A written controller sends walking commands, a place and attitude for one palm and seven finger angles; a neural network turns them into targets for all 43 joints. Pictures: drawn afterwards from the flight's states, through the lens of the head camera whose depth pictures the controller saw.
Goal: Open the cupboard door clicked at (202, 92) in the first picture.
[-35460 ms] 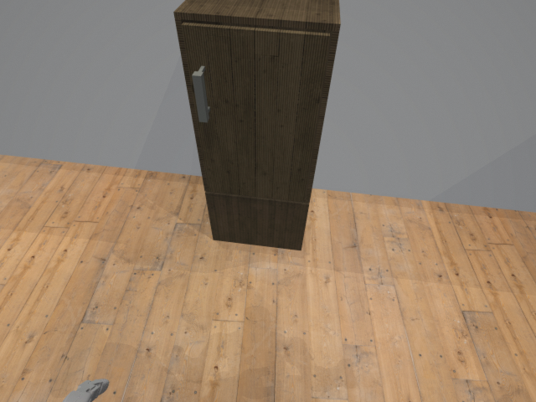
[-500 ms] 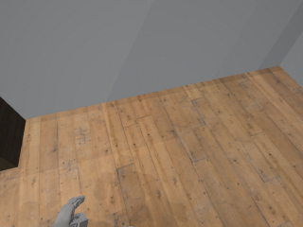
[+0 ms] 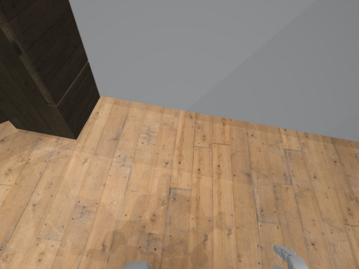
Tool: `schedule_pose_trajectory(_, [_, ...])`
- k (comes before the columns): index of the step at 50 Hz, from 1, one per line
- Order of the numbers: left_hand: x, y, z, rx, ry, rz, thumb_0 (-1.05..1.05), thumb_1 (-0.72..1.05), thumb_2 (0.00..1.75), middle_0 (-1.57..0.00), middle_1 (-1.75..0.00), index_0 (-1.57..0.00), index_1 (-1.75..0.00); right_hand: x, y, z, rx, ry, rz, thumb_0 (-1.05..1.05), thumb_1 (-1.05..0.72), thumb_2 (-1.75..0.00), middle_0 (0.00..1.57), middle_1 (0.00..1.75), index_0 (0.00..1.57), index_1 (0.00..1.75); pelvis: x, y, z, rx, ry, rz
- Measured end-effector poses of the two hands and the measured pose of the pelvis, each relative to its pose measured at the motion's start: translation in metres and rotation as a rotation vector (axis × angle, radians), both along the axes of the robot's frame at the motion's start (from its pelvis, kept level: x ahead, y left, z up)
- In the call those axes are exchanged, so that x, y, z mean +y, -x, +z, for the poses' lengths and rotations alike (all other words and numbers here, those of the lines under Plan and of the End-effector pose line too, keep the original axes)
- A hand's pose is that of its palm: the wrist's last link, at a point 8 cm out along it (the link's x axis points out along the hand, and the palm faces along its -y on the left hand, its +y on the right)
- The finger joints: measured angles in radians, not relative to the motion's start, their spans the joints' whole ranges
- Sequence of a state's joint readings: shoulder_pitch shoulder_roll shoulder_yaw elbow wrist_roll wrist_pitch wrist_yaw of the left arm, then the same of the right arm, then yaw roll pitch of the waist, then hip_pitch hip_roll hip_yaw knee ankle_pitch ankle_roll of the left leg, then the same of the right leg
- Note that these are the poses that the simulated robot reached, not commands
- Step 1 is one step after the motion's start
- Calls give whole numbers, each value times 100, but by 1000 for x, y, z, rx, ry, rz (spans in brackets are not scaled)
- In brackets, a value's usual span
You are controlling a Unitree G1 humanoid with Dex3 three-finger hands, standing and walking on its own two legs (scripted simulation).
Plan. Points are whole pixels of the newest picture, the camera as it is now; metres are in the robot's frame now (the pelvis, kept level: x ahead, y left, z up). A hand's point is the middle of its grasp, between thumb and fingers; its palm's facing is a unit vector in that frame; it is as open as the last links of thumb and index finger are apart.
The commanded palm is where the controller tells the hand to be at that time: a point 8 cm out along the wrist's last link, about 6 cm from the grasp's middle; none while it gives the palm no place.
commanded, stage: turn to face it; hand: left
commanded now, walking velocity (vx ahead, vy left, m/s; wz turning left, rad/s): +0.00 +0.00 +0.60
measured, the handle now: out of the picture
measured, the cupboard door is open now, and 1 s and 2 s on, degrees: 47 47 47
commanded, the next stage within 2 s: take the last steps up to it in 1.10 s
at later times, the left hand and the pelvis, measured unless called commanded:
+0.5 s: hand out of the picture +0.09 +0.19 -0.13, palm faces +0.24 -0.93 -0.28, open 7.4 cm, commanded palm none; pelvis +0.01 -0.04 +0.01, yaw +15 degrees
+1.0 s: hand out of the picture -0.09 +0.19 -0.17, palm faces +0.58 -0.78 -0.25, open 7.4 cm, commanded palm none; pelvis +0.00 -0.01 +0.01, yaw +33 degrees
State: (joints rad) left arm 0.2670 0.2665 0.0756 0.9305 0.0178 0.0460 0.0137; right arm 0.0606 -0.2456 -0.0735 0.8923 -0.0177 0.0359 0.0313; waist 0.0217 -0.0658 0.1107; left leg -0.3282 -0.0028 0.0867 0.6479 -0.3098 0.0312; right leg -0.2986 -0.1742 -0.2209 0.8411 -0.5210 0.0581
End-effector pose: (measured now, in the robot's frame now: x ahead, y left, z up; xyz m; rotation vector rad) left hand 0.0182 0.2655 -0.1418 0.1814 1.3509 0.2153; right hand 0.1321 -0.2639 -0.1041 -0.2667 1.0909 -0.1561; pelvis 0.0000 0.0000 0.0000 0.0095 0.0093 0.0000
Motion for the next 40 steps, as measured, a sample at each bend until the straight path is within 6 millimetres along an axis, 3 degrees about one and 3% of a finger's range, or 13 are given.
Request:
schedule_pose_trajectory(5, [17,-5,8,-20,-3,47,1,91,90,-20,-29,-20,-30,22,-7,13,3,20,56,1,-90,-90,20,30,20,30,10,-2,11,4,24,43])
schedule_pose_trajectory(12, [17,-36,27,-147,-5,67,1,91,90,-20,-29,-20,-30,34,10,11,77,-6,86,1,-90,-90,20,30,20,30,10,-3,21,5,36,110])
schedule_pose_trajectory(17, [4,-55,35,-210,-16,79,1,91,90,-20,-29,-20,-30,26,27,0,144,-29,89,1,-90,-90,20,30,20,30,-2,-5,21,8,32,163])
schedule_pose_trajectory(23, [-21,-63,42,-275,-57,104,1,91,90,-20,-29,-20,-30,-2,34,-25,214,-57,99,1,-90,-90,20,30,20,30,-29,-8,10,21,6,234])
schedule_pose_trajectory(26, [-35,-48,46,-264,-75,131,1,91,90,-20,-29,-20,-30,-13,26,-31,235,-60,123,1,-90,-90,20,30,20,30,-38,-7,11,6,3,278])
schedule_pose_trajectory(32, [-56,-6,50,-202,-61,243,1,91,90,-20,-29,-20,-30,-19,-2,-22,247,-54,207,1,-91,-90,20,30,19,30,-47,-12,21,-5,-23,377])
schedule_pose_trajectory(36, [-63,24,44,-173,-44,330,1,90,90,-20,-30,-20,-30,-7,-29,-16,238,-34,290,1,-91,-90,19,30,19,30,-46,-14,22,-4,-34,441])
schedule_pose_trajectory(40, [-62,64,32,-130,-26,421,1,90,90,-21,-30,-20,-30,22,-64,-11,191,-13,392,1,-91,-90,19,30,19,30,-38,-11,18,-4,-30,494])
